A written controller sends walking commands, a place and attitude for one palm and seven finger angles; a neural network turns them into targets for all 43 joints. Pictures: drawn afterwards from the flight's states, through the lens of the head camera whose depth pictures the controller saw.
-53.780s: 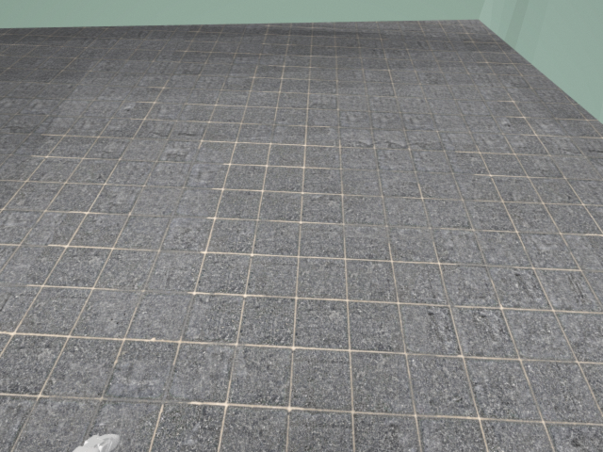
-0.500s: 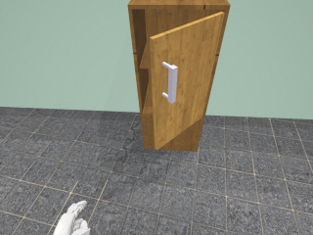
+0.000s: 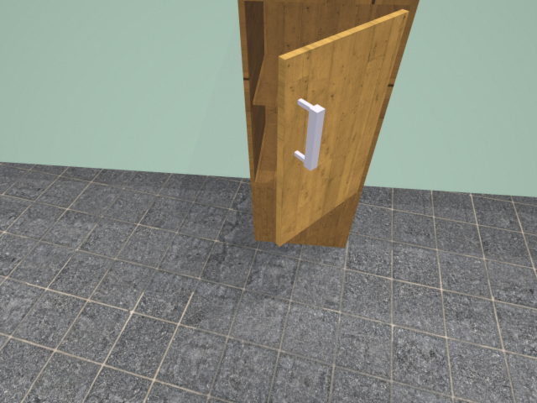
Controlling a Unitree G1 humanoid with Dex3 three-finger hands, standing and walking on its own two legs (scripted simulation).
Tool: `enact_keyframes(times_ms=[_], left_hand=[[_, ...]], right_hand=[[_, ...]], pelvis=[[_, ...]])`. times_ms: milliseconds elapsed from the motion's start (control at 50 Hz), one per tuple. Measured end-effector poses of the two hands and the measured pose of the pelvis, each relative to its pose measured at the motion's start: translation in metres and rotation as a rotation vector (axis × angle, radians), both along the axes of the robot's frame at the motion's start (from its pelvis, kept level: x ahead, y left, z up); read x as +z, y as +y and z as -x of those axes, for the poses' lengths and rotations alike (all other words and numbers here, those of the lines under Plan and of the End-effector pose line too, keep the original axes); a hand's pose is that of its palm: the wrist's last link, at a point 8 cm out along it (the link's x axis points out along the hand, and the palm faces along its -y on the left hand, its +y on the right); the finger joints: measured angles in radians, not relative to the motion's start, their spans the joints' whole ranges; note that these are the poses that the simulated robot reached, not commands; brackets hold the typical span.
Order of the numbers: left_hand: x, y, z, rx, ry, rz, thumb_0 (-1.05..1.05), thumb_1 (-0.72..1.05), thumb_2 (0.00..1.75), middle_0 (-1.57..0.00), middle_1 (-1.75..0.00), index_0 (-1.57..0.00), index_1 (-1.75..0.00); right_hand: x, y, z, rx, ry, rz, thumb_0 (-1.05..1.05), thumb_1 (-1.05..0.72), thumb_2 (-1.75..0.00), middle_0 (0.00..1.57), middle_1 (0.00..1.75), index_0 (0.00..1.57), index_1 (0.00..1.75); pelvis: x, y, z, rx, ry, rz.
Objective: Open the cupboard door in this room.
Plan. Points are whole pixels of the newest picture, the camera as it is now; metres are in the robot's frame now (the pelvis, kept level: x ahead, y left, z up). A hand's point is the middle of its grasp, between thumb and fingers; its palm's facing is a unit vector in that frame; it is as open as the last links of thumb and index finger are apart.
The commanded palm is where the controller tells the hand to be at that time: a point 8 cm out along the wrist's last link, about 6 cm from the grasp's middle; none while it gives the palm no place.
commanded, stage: let the arm hang, fingers relaxed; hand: left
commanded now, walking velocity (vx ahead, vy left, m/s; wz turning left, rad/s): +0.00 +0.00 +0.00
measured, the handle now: (306, 135) +0.63 -0.04 +0.05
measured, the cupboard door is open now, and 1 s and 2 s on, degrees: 45 45 45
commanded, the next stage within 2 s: look to check the result in 0.40 s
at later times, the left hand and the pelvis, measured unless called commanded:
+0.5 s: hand out of the picture -0.03 +0.16 -0.18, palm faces +0.04 -0.98 -0.17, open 7.4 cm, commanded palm none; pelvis +0.00 +0.00 +0.00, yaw +0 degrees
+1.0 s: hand out of the picture -0.01 +0.16 -0.18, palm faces +0.04 -0.99 -0.16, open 7.4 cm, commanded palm none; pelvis +0.01 +0.00 +0.00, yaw +0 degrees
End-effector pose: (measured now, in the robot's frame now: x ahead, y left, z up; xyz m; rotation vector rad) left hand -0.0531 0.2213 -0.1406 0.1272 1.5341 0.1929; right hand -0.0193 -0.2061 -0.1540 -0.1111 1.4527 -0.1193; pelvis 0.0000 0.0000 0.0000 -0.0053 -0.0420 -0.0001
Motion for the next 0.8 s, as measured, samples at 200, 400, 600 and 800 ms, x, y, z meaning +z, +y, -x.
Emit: enact_keyframes(times_ms=[200,400,600,800], left_hand=[[-0.008,-0.017,-0.033,-0.025,-0.111,0.049,0.00,0.91,0.90,-0.20,-0.30,-0.20,-0.30],[-0.008,-0.012,-0.028,-0.024,-0.093,0.038,0.01,0.91,0.90,-0.20,-0.30,-0.20,-0.30],[-0.005,-0.007,-0.015,-0.014,-0.046,0.023,0.01,0.91,0.90,-0.20,-0.30,-0.19,-0.30],[-0.006,-0.011,-0.020,-0.017,-0.050,0.030,0.00,0.91,0.90,-0.20,-0.30,-0.19,-0.30]], right_hand=[[-0.001,0.010,0.008,-0.029,-0.019,-0.008,0.01,-0.91,-0.90,0.20,0.30,0.20,0.30],[0.002,0.008,0.024,-0.048,0.016,0.003,0.01,-0.91,-0.90,0.20,0.30,0.20,0.30],[0.002,0.006,0.024,-0.043,0.036,0.003,0.01,-0.91,-0.90,0.20,0.30,0.20,0.30],[0.002,0.003,0.006,-0.033,0.007,0.006,0.01,-0.91,-0.90,0.20,0.30,0.20,0.30]], pelvis=[[-0.001,0.004,0.004,-0.007,-0.002,-0.004],[-0.001,0.004,0.005,-0.009,0.006,-0.003],[-0.001,0.003,0.004,-0.007,0.010,-0.003],[-0.001,0.002,-0.001,-0.008,0.010,-0.004]])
